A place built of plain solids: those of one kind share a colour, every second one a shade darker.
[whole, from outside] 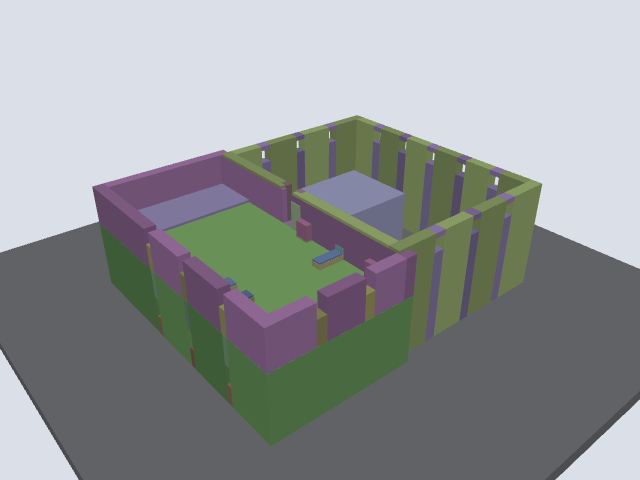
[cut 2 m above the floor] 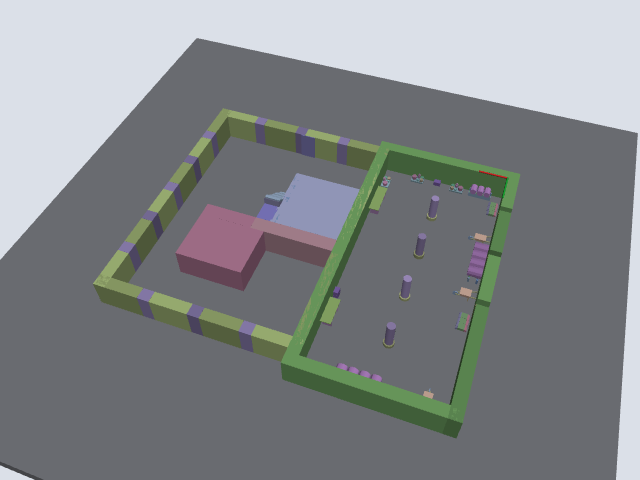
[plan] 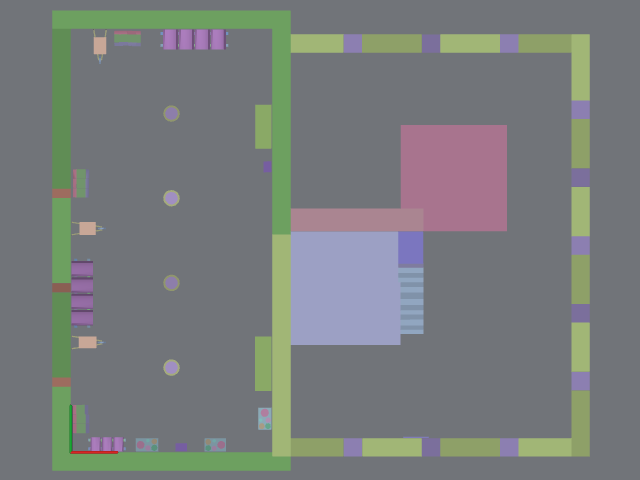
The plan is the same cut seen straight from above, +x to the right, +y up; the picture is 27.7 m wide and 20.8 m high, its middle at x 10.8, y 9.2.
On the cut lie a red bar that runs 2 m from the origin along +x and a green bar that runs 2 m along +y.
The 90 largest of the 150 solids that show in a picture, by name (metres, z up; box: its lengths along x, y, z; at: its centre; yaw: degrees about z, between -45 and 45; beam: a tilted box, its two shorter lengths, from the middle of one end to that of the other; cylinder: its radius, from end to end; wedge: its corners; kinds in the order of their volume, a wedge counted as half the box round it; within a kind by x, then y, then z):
{
 "wall_vestibule_1": {"box": [0.8, 9.63, 8.26], "at": [9.13, 4.63, 3.83]},
 "wall_vestibule_2": {"box": [0.8, 7.42, 8.26], "at": [9.13, 14.4, 3.83]},
 "wall_vestibule_3": {"box": [3.09, 0.8, 8.26], "at": [10.28, 0.21, 3.83]},
 "wall_vestibule_4": {"box": [3.09, 0.8, 8.26], "at": [10.28, 17.71, 3.83]},
 "wall_vestibule_5": {"box": [2.59, 0.8, 8.26], "at": [13.92, 0.21, 3.83]},
 "wall_vestibule_6": {"box": [2.59, 0.8, 8.26], "at": [13.92, 17.71, 3.83]},
 "wall_vestibule_7": {"box": [2.59, 0.8, 8.26], "at": [17.31, 0.21, 3.83]},
 "wall_vestibule_8": {"box": [2.59, 0.8, 8.26], "at": [17.31, 17.71, 3.83]},
 "wall_vestibule_9": {"box": [3.09, 0.8, 8.26], "at": [20.95, 0.21, 3.83]},
 "wall_vestibule_10": {"box": [3.09, 0.8, 8.26], "at": [20.95, 17.71, 3.83]},
 "wall_vestibule_11": {"box": [0.8, 2.87, 8.26], "at": [22.09, 1.25, 3.83]},
 "wall_vestibule_12": {"box": [0.8, 2.14, 8.26], "at": [22.09, 4.55, 3.83]},
 "wall_vestibule_13": {"box": [0.8, 2.14, 8.26], "at": [22.09, 7.49, 3.83]},
 "wall_vestibule_14": {"box": [0.8, 2.14, 8.26], "at": [22.09, 10.43, 3.83]},
 "wall_vestibule_15": {"box": [0.8, 2.14, 8.26], "at": [22.09, 13.37, 3.83]},
 "wall_vestibule_16": {"box": [0.8, 2.87, 8.26], "at": [22.09, 16.68, 3.83]},
 "wall_undercroft_1": {"box": [0.8, 3.64, 5.25], "at": [-0.4, 1.02, 2.33]},
 "wall_undercroft_2": {"box": [0.8, 3.69, 5.25], "at": [-0.4, 5.09, 2.33]},
 "wall_undercroft_3": {"box": [0.8, 3.69, 5.25], "at": [-0.4, 9.18, 2.33]},
 "wall_undercroft_4": {"box": [0.8, 7.73, 5.25], "at": [-0.4, 15.28, 2.33]},
 "wall_undercroft_5": {"box": [10.33, 0.8, 5.25], "at": [4.37, -0.4, 2.33]},
 "wall_undercroft_6": {"box": [10.33, 0.8, 5.25], "at": [4.37, 18.75, 2.33]},
 "wall_undercroft_7": {"box": [0.8, 19.95, 5.25], "at": [9.13, 9.18, 2.33]},
 "wall_core_1": {"box": [4.76, 4.93, 8.01], "at": [11.91, 7.11, 3.96]},
 "wall_dorter_1": {"box": [0.8, 3.57, 2.8], "at": [-0.4, 0.98, 6.36]},
 "wall_dorter_2": {"box": [0.8, 3.54, 2.8], "at": [-0.4, 5.09, 6.36]},
 "wall_dorter_3": {"box": [0.8, 3.54, 2.8], "at": [-0.4, 9.18, 6.36]},
 "wall_dorter_4": {"box": [0.8, 7.66, 2.8], "at": [-0.4, 15.32, 6.36]},
 "wall_dorter_5": {"box": [3.13, 0.8, 2.8], "at": [0.77, -0.4, 6.36]},
 "wall_dorter_6": {"box": [2.67, 0.8, 2.8], "at": [4.37, -0.4, 6.36]},
 "wall_dorter_7": {"box": [10.33, 0.8, 2.8], "at": [4.37, 18.75, 6.36]},
 "wall_dorter_8": {"box": [3.13, 0.8, 2.8], "at": [7.96, -0.4, 6.36]},
 "wall_dorter_9": {"box": [0.8, 10.39, 2.8], "at": [9.13, 4.4, 6.36]},
 "wall_dorter_10": {"box": [0.8, 8.61, 2.8], "at": [9.13, 14.85, 6.36]},
 "floor_dorter_1": {"box": [8.73, 18.35, 0.4], "at": [4.37, 9.18, 5.06]},
 "floor_podium_1": {"box": [4.61, 3.63, 3.12], "at": [16.6, 12.37, 1.26]},
 "floor_podium_2": {"box": [3.63, 0.99, 3.12], "at": [17.09, 10.07, 1.26]},
 "wall_vestibule_under_light_1": {"box": [0.8, 0.8, 6.91], "at": [12.22, 0.21, 3.15]},
 "wall_vestibule_under_light_2": {"box": [0.8, 0.8, 6.91], "at": [12.22, 17.71, 3.15]},
 "wall_vestibule_under_light_3": {"box": [0.8, 0.8, 6.91], "at": [15.61, 0.21, 3.15]},
 "wall_vestibule_under_light_4": {"box": [0.8, 0.8, 6.91], "at": [15.61, 17.71, 3.15]},
 "wall_vestibule_under_light_5": {"box": [0.8, 0.8, 6.91], "at": [19.0, 0.21, 3.15]},
 "wall_vestibule_under_light_6": {"box": [0.8, 0.8, 6.91], "at": [19.0, 17.71, 3.15]},
 "wall_vestibule_under_light_7": {"box": [0.8, 0.8, 6.91], "at": [22.09, 3.08, 3.15]},
 "wall_vestibule_under_light_8": {"box": [0.8, 0.8, 6.91], "at": [22.09, 6.02, 3.15]},
 "wall_vestibule_under_light_9": {"box": [0.8, 0.8, 6.91], "at": [22.09, 8.96, 3.15]},
 "wall_vestibule_under_light_10": {"box": [0.8, 0.8, 6.91], "at": [22.09, 11.9, 3.15]},
 "wall_vestibule_under_light_11": {"box": [0.8, 0.8, 6.91], "at": [22.09, 14.84, 3.15]},
 "mass_under_upper_1": {"box": [5.75, 0.99, 2.82], "at": [12.41, 10.07, 1.11]},
 "floor_dais_1": {"box": [8.73, 3.67, 0.19], "at": [4.37, 16.52, 5.35]},
 "fill_under_steps_1": {"wedge": [[14.19, 4.92, -0.3], [14.19, 4.92, -0.24], [14.19, 8.18, -0.3], [14.19, 8.18, 2.51], [15.28, 4.92, -0.3], [15.28, 4.92, -0.24], [15.28, 8.18, -0.3], [15.28, 8.18, 2.51]]},
 "mass_under_head_1": {"box": [1.09, 1.41, 2.82], "at": [14.74, 8.87, 1.11]},
 "wall_dorter_under_light_1": {"box": [0.8, 0.55, 1.75], "at": [-0.4, 3.04, 5.83]},
 "wall_dorter_under_light_2": {"box": [0.8, 0.55, 1.75], "at": [-0.4, 7.13, 5.83]},
 "wall_dorter_under_light_3": {"box": [0.8, 0.55, 1.75], "at": [-0.4, 11.22, 5.83]},
 "wall_dorter_under_light_4": {"box": [0.7, 0.8, 1.75], "at": [2.68, -0.4, 5.83]},
 "wall_dorter_under_light_5": {"box": [0.7, 0.8, 1.75], "at": [6.05, -0.4, 5.83]},
 "pier_undercroft_1": {"cylinder": 0.27, "from": [4.37, 3.67, 0.27], "to": [4.37, 3.67, 2.96]},
 "pier_undercroft_2": {"cylinder": 0.27, "from": [4.37, 7.34, 0.29], "to": [4.37, 7.34, 2.96]},
 "pier_undercroft_3": {"cylinder": 0.27, "from": [4.37, 11.01, 0.22], "to": [4.37, 11.01, 2.96]},
 "pier_undercroft_4": {"cylinder": 0.27, "from": [4.37, 14.68, 0.23], "to": [4.37, 14.68, 2.96]},
 "wall_vestibule_over_light_1": {"box": [0.8, 0.8, 0.35], "at": [12.22, 0.21, 7.79]},
 "wall_vestibule_over_light_2": {"box": [0.8, 0.8, 0.35], "at": [12.22, 17.71, 7.79]},
 "wall_vestibule_over_light_3": {"box": [0.8, 0.8, 0.35], "at": [15.61, 0.21, 7.79]},
 "wall_vestibule_over_light_4": {"box": [0.8, 0.8, 0.35], "at": [15.61, 17.71, 7.79]},
 "wall_vestibule_over_light_5": {"box": [0.8, 0.8, 0.35], "at": [19.0, 0.21, 7.79]},
 "wall_vestibule_over_light_6": {"box": [0.8, 0.8, 0.35], "at": [19.0, 17.71, 7.79]},
 "wall_vestibule_over_light_7": {"box": [0.8, 0.8, 0.35], "at": [22.09, 3.08, 7.79]},
 "wall_vestibule_over_light_8": {"box": [0.8, 0.8, 0.35], "at": [22.09, 6.02, 7.79]},
 "wall_vestibule_over_light_9": {"box": [0.8, 0.8, 0.35], "at": [22.09, 8.96, 7.79]},
 "wall_vestibule_over_light_10": {"box": [0.8, 0.8, 0.35], "at": [22.09, 11.9, 7.79]},
 "wall_vestibule_over_light_11": {"box": [0.8, 0.8, 0.35], "at": [22.09, 14.84, 7.79]},
 "wall_undercroft_over_light_1": {"box": [0.8, 0.4, 2.09], "at": [-0.4, 3.04, 3.91]},
 "wall_undercroft_over_light_2": {"box": [0.8, 0.4, 2.09], "at": [-0.4, 7.13, 3.91]},
 "wall_undercroft_over_light_3": {"box": [0.8, 0.4, 2.09], "at": [-0.4, 11.22, 3.91]},
 "wall_undercroft_under_light_1": {"box": [0.8, 0.4, 1.75], "at": [-0.4, 3.04, 0.57]},
 "wall_undercroft_under_light_2": {"box": [0.8, 0.4, 1.75], "at": [-0.4, 7.13, 0.57]},
 "wall_undercroft_under_light_3": {"box": [0.8, 0.4, 1.75], "at": [-0.4, 11.22, 0.57]},
 "aumbry_carcase_dorter_1": {"box": [0.43, 0.98, 1.12], "at": [8.47, 1.54, 5.91]},
 "aumbry_carcase_dorter_2": {"box": [0.45, 1.06, 1.13], "at": [8.47, 7.94, 5.91]},
 "wall_wallhead_1": {"box": [0.45, 0.6, 3.0], "at": [9.3, 10.84, 6.46]},
 "bed_frame_dorter_1": {"box": [1.93, 0.75, 0.37], "at": [7.74, 4.69, 5.45]},
 "bed_pallet_dorter_1": {"box": [1.73, 0.82, 0.11], "at": [0.99, 6.23, 5.66]},
 "bed_pallet_dorter_2": {"box": [1.77, 0.69, 0.11], "at": [1.01, 4.52, 5.69]},
 "bed_pallet_dorter_3": {"box": [1.81, 0.69, 0.11], "at": [7.71, 4.69, 5.69]},
 "pier_undercroft_base_1": {"cylinder": 0.35, "from": [4.37, 3.67, 0.0], "to": [4.37, 3.67, 0.27]},
 "pier_undercroft_base_2": {"cylinder": 0.35, "from": [4.37, 7.34, 0.0], "to": [4.37, 7.34, 0.29]},
 "door_leaf_far_1": {"box": [1.1, 0.06, 2.15], "at": [14.96, 0.65, 1.02]},
 "door_leaf_wall_head_1": {"box": [0.06, 0.93, 2.03], "at": [8.7, 9.09, 6.28]},
 "table_top_undercroft_1": {"box": [0.72, 2.36, 0.06], "at": [8.34, 3.84, 0.74]}
}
